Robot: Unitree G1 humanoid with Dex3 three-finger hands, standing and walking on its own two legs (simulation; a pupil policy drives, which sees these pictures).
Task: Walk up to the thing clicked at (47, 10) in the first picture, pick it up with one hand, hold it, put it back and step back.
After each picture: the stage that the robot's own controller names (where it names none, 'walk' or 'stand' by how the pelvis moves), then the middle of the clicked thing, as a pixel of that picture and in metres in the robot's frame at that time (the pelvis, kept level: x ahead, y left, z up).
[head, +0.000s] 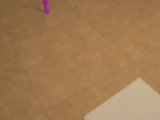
stand; (46, 5) +2.16 +0.50 -0.66
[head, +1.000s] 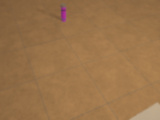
walk; (63, 12) +2.06 +0.21 -0.64
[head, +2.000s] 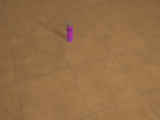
walk; (69, 31) +1.44 +0.13 -0.64
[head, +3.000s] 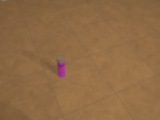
walk; (61, 66) +0.96 +0.16 -0.65
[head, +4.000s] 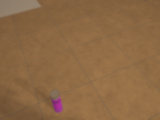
walk; (56, 101) +0.63 +0.22 -0.64
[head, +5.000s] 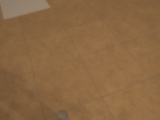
stand; out of the picture +0.44 +0.17 -0.64
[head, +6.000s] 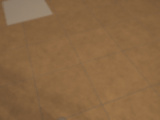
stand; out of the picture +0.43 +0.17 -0.66
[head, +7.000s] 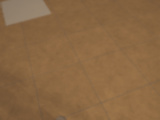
stand; out of the picture +0.44 +0.18 -0.66
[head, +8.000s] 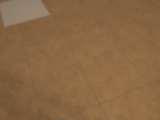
stand; out of the picture +0.43 +0.19 -0.66
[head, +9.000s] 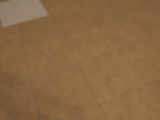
stand; out of the picture +0.42 +0.19 -0.66
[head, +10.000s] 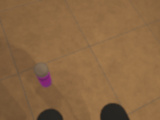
go down; (43, 76) +0.48 +0.17 -0.43
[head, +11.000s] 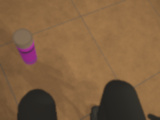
go down; (27, 49) +0.52 +0.20 -0.28
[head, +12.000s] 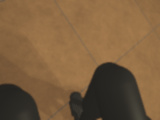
close in; out of the picture +0.51 +0.24 -0.18
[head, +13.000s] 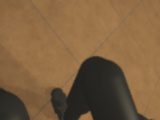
close; out of the picture +0.50 +0.26 -0.17
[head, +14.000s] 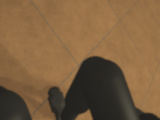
lift; out of the picture +0.46 +0.24 -0.17
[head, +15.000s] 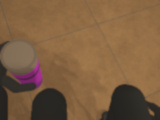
lift; (27, 70) +0.35 +0.19 -0.02
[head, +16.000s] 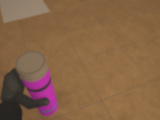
hold; (41, 88) +0.30 +0.15 +0.09
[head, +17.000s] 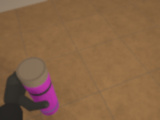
hold; (42, 91) +0.31 +0.15 +0.05
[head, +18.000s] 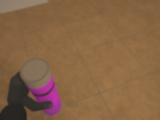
crouch; (45, 91) +0.31 +0.14 +0.05
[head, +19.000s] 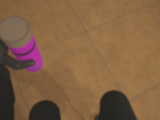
crouch; (25, 50) +0.44 +0.16 -0.03
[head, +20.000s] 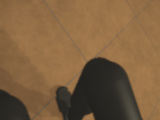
lower; out of the picture +0.47 +0.24 -0.17
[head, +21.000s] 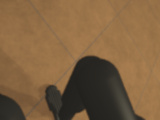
lower; out of the picture +0.48 +0.26 -0.18
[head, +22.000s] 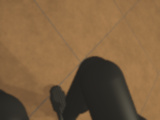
lower; out of the picture +0.47 +0.25 -0.17
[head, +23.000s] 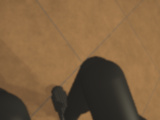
lower; out of the picture +0.46 +0.25 -0.17
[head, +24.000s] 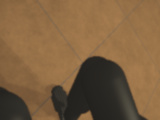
loosen; out of the picture +0.46 +0.24 -0.17
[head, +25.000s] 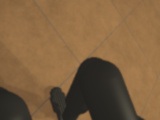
withdraw; out of the picture +0.47 +0.23 -0.18
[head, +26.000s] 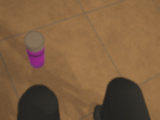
walk; (36, 52) +0.48 +0.17 -0.24
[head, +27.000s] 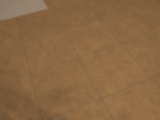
stand; out of the picture +0.40 +0.13 -0.59
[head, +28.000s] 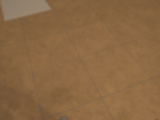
stand; out of the picture +0.42 +0.14 -0.60
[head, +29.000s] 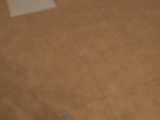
stand; out of the picture +0.42 +0.13 -0.62
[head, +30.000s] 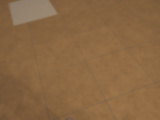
walk; out of the picture +0.43 +0.14 -0.65
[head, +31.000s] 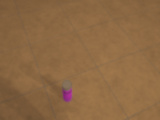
walk; (67, 91) +0.58 +0.09 -0.64
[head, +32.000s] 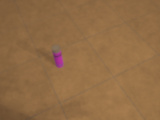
walk; (57, 56) +0.89 +0.24 -0.62
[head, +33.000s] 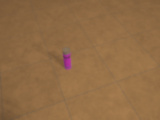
stand; (67, 58) +1.04 +0.16 -0.64
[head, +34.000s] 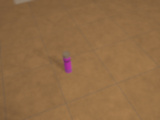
stand; (67, 62) +1.06 +0.18 -0.66
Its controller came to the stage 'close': yes
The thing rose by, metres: 0.69
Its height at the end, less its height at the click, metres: +0.00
